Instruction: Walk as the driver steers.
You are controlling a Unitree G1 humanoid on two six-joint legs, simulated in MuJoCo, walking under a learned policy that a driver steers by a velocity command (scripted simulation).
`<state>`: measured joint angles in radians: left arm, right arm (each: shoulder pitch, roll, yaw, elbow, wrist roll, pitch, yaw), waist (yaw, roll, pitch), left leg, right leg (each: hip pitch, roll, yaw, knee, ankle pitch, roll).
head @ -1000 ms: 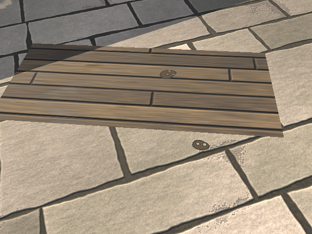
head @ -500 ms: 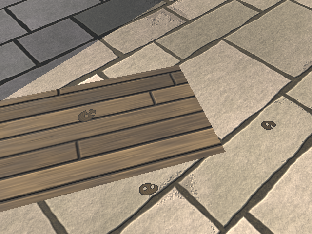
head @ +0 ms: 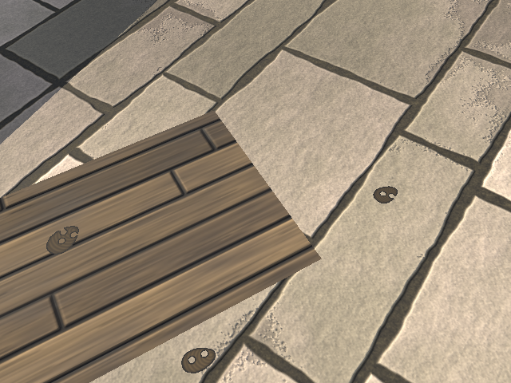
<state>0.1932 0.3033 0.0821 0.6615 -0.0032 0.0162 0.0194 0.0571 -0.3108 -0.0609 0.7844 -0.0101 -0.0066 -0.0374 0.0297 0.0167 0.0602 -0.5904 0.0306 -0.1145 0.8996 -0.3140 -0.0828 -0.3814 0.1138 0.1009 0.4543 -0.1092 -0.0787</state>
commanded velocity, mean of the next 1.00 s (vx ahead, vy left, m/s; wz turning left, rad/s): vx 0.02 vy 0.00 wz -0.43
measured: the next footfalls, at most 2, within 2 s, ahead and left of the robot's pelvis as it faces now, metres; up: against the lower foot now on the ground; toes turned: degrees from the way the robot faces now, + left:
left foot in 0.18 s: +0.12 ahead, +0.16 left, +0.00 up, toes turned -12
right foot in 0.58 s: +0.04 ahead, -0.11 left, +0.00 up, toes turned -22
